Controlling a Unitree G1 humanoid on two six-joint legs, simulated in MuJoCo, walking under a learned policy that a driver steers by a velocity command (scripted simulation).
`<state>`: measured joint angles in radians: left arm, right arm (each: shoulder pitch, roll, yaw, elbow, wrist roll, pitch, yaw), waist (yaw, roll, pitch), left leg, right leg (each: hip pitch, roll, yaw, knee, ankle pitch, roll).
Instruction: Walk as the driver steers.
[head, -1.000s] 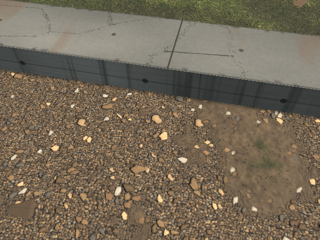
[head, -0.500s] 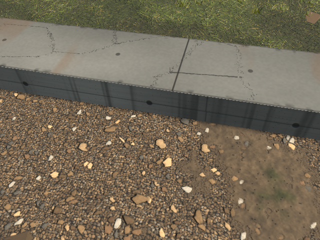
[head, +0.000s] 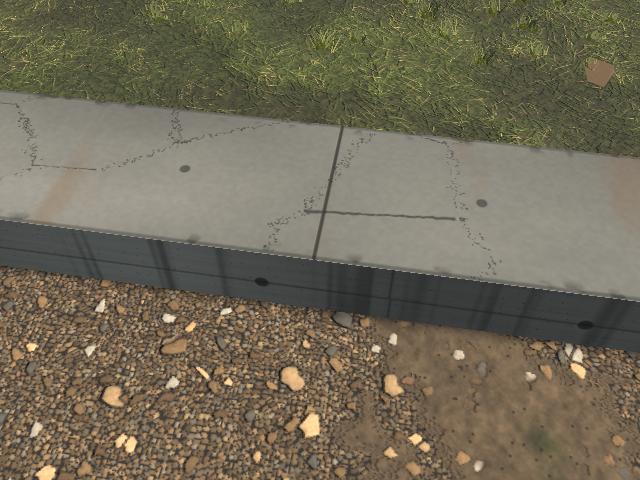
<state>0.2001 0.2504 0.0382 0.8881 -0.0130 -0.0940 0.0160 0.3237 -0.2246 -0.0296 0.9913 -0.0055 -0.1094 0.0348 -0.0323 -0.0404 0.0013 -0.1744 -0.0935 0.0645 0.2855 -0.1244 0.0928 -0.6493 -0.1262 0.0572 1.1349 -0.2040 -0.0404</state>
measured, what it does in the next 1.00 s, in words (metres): walks ahead: right foot, then left foot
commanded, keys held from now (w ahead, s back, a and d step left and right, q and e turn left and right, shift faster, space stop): w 1.00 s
